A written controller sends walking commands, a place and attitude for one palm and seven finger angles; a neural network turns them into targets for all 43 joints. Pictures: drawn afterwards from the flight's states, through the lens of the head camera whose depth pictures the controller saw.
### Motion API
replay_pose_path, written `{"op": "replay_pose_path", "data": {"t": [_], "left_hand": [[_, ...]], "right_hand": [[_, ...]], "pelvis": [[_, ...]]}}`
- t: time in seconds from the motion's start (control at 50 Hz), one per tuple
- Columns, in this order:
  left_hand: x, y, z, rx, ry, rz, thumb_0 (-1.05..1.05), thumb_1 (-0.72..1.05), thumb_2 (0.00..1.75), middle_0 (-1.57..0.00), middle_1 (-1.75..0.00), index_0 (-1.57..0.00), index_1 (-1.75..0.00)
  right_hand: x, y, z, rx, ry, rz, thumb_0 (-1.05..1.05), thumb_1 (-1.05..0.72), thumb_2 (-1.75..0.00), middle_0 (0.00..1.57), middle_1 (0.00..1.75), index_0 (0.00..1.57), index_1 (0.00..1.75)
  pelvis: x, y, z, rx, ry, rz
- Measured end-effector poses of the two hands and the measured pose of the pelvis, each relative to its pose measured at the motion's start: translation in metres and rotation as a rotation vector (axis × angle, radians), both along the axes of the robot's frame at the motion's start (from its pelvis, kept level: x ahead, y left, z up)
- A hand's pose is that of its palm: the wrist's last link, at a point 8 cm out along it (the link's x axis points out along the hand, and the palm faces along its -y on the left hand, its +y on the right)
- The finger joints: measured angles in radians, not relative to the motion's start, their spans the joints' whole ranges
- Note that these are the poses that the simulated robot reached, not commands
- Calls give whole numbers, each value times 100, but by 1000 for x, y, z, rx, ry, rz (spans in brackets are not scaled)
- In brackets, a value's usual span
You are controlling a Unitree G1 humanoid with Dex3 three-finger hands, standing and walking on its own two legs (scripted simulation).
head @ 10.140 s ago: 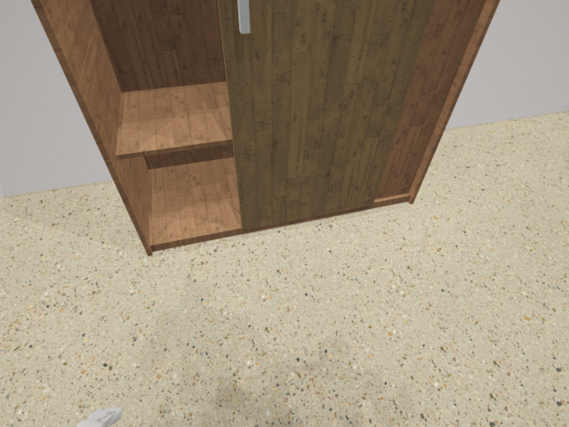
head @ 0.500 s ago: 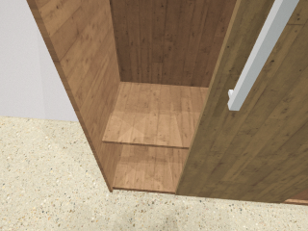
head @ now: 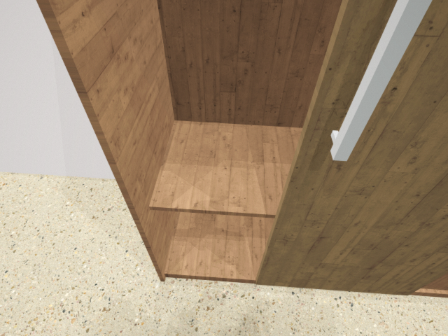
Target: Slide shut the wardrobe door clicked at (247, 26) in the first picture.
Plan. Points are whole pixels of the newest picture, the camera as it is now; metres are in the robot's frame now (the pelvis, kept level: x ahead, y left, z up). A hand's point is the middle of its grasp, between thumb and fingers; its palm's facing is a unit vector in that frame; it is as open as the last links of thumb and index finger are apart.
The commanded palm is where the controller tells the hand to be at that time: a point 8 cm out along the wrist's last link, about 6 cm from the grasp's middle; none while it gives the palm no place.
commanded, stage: look again from close up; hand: right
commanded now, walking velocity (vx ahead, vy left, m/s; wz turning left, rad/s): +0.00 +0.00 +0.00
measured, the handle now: (366, 81) +0.42 -0.18 +0.27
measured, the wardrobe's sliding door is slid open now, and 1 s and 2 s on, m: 0.40 0.40 0.40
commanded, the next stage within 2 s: raise the hand with hooked fingers in 0.42 s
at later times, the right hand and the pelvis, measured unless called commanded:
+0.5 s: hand out of the picture -0.03 -0.16 -0.18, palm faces +0.04 +0.98 -0.17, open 7.3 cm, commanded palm none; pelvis +0.00 +0.00 +0.00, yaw +0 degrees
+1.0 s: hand out of the picture +0.12 -0.19 -0.01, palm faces +0.10 +1.00 -0.01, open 8.8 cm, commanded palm +0.12 -0.25 +0.03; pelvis -0.05 +0.00 -0.04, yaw -2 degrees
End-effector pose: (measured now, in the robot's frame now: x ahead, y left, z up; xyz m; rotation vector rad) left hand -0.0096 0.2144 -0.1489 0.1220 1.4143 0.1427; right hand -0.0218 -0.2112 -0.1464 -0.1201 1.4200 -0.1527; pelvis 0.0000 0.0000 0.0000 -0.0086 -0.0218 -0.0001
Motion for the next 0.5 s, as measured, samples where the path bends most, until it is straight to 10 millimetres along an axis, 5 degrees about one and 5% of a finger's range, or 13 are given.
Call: {"op": "replay_pose_path", "data": {"t": [0.5], "left_hand": [[-11,-8,0,-10,16,5,0,92,90,-20,-30,-20,-30]], "right_hand": [[-9,1,-1,7,6,-11,0,-91,-90,20,30,20,30]], "pelvis": [[-4,-2,1,3,-3,-5]]}}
